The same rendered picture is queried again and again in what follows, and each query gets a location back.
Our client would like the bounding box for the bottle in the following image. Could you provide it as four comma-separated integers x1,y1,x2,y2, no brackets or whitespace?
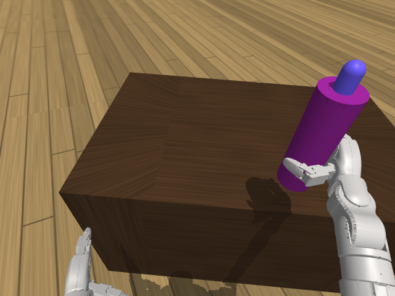
277,60,370,192

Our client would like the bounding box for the right robot hand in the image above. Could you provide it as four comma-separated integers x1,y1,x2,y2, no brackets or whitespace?
283,134,362,187

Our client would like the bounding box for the left robot hand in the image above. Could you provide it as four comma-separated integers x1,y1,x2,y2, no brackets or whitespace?
64,227,130,296

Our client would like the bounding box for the right robot arm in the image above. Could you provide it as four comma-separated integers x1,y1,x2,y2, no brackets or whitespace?
326,175,395,296

